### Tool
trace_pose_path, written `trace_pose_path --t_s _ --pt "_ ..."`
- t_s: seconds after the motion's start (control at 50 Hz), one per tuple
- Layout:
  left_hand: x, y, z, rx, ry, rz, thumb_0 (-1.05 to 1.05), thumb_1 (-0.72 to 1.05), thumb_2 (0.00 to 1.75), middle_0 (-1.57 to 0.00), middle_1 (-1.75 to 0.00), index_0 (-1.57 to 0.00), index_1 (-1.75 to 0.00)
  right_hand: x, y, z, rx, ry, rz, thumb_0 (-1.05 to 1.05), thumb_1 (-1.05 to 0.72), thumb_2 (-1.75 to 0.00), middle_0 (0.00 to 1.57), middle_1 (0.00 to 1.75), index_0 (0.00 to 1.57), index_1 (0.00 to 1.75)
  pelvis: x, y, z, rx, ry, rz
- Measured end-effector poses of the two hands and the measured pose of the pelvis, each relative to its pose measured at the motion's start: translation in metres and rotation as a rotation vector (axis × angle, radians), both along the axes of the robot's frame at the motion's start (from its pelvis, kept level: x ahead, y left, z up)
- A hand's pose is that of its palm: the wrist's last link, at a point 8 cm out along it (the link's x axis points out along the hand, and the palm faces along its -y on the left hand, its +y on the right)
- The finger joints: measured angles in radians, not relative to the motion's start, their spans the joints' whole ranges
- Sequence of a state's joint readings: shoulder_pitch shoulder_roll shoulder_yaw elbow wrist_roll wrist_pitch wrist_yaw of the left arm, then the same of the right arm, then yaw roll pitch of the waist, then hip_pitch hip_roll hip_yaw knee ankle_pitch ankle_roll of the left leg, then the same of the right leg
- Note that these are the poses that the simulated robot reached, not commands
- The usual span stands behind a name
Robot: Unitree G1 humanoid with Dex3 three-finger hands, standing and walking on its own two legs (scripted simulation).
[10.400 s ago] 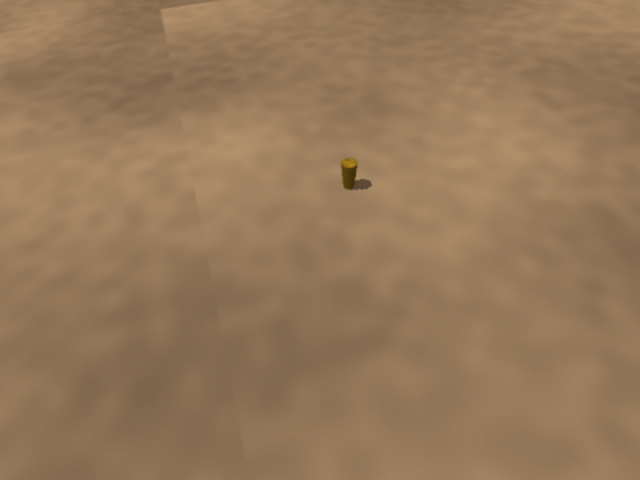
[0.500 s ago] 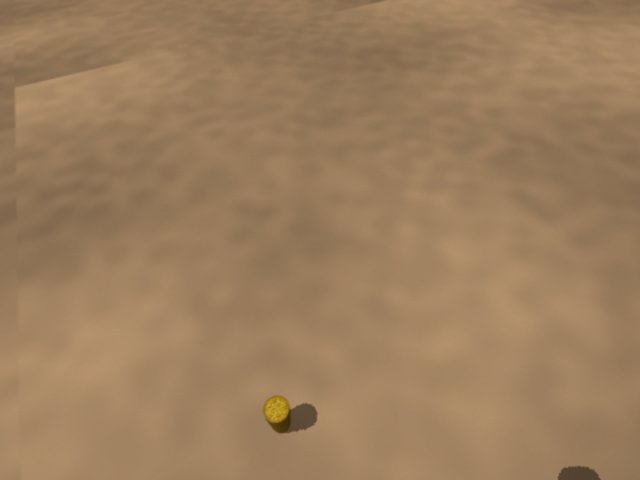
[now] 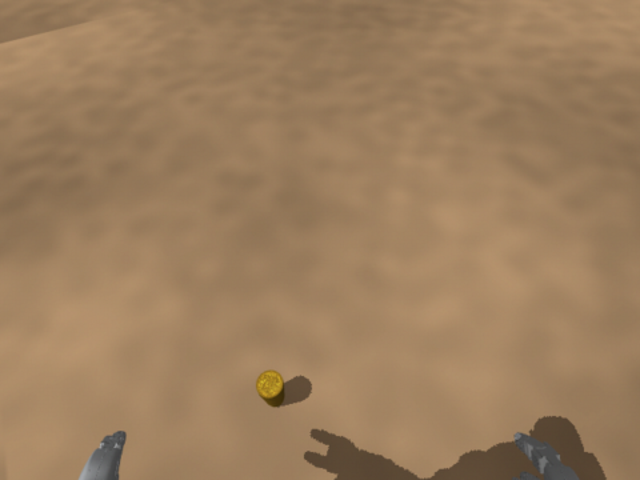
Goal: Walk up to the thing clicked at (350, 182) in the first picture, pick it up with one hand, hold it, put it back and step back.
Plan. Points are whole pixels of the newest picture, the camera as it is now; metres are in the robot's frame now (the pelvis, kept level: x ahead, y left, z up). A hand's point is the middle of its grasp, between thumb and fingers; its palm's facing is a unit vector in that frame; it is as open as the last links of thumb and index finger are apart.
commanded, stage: go down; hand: left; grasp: from the side
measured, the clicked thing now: (272, 391) +0.42 +0.17 -0.67
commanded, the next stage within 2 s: none
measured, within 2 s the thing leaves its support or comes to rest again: neither
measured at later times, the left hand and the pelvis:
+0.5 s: hand out of the picture +0.15 +0.26 -0.15, palm faces +0.07 -0.94 -0.34, open 17.0 cm; pelvis +0.01 +0.01 -0.05, yaw +1 degrees
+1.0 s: hand out of the picture +0.16 +0.29 -0.20, palm faces +0.12 -0.95 -0.29, open 16.9 cm; pelvis -0.02 +0.01 -0.09, yaw +0 degrees
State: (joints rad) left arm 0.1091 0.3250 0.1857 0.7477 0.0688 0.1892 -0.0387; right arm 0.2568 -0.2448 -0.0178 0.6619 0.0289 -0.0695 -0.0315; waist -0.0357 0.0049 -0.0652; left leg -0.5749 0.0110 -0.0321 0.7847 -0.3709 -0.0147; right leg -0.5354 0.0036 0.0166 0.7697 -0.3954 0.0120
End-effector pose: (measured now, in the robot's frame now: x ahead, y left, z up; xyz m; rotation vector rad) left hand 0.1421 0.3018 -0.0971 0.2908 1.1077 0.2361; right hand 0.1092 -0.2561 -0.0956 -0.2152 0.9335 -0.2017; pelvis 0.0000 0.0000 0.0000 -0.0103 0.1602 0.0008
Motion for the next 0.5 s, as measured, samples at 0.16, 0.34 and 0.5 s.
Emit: trace_pose_path --t_s 0.16,0.34,0.5 --pt "-0.003 0.002 -0.011 -0.012 -0.032 -0.010 0.00 -0.38 0.15 -0.05 -0.11 -0.04 -0.13 0.029 0.005 -0.004 -0.044 -0.092 0.029 0.01 -0.78 -0.87 0.20 0.30 0.20 0.30 0.003 0.006 -0.019 -0.013 0.048 0.006" --pt "-0.004 0.004 -0.015 -0.005 -0.042 -0.004 -0.01 -0.46 0.14 -0.06 -0.11 -0.04 -0.13 0.051 0.016 -0.010 -0.055 -0.166 0.054 0.01 -0.77 -0.87 0.20 0.30 0.20 0.30 0.007 0.006 -0.035 -0.026 0.089 0.013" --pt "-0.005 0.006 -0.020 -0.006 -0.056 0.007 -0.01 -0.46 0.14 -0.06 -0.10 -0.04 -0.12 0.052 0.021 -0.018 -0.058 -0.182 0.058 0.01 -0.78 -0.87 0.20 0.30 0.20 0.30 0.007 0.005 -0.046 -0.035 0.116 0.020"
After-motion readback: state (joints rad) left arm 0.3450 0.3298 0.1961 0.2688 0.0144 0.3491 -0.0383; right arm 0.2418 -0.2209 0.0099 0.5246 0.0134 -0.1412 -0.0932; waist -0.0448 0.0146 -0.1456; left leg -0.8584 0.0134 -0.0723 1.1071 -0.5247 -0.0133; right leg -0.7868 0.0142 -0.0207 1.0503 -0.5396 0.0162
